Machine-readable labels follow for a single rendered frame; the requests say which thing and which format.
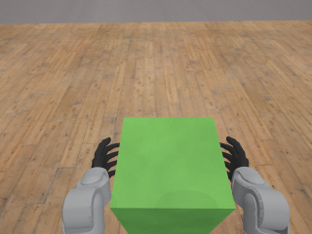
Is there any left robot forearm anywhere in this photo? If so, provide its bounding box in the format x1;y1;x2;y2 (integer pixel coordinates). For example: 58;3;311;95
61;167;112;234

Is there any robot left hand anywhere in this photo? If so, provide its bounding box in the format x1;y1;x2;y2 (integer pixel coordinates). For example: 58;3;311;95
91;137;120;178

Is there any carton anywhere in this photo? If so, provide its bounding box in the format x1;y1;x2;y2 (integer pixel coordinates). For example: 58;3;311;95
109;117;236;234

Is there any robot right hand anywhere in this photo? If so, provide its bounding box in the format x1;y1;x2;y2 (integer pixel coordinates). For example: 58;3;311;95
219;136;249;182

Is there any right robot forearm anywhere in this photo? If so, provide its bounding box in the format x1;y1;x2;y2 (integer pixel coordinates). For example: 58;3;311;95
231;167;291;234

